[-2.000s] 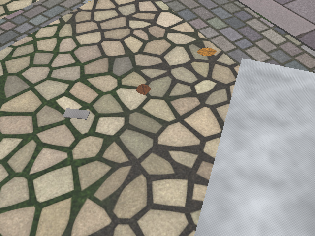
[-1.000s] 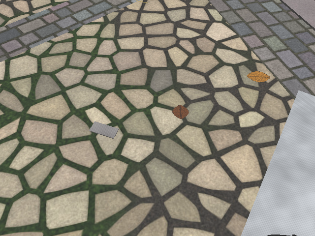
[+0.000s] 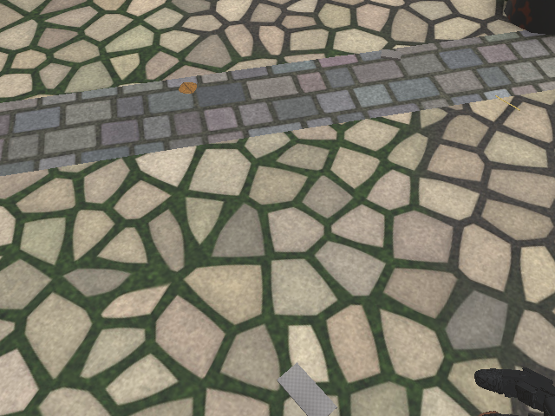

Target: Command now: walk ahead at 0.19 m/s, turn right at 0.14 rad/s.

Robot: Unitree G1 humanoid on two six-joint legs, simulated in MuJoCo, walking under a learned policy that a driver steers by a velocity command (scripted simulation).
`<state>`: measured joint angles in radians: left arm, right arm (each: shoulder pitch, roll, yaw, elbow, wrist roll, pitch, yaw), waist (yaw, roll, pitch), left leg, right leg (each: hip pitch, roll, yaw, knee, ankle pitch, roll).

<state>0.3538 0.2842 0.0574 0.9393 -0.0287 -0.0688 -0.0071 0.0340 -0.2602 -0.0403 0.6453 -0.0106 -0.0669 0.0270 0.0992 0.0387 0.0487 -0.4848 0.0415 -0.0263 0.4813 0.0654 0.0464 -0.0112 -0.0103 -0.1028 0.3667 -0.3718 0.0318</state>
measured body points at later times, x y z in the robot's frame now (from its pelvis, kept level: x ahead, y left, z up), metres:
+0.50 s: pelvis +0.06 -0.02 +0.00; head +0.08 -0.06 +0.45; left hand +0.24 +0.23 -0.09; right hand +0.14 -0.34 -0.12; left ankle +0.11 +0.12 -0.68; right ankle +0.06 -0.11 -0.73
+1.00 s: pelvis +0.09 +0.00 +0.01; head +0.13 +0.00 +0.46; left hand +0.38 +0.16 -0.09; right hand +0.05 -0.32 -0.09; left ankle +0.16 +0.10 -0.73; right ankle +0.02 -0.10 -0.68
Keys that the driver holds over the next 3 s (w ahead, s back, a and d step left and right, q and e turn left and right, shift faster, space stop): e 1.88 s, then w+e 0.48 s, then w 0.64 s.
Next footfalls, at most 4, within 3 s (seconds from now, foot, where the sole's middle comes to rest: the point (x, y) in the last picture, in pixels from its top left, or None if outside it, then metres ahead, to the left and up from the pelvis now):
0.42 right None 0.09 -0.13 -0.77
0.90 left None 0.19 0.08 -0.77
1.34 right None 0.02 -0.14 -0.77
1.82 left None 0.21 -0.03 -0.77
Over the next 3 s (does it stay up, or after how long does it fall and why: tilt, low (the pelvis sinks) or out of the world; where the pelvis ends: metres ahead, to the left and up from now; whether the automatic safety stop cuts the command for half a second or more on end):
stays up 0.10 -0.51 0.01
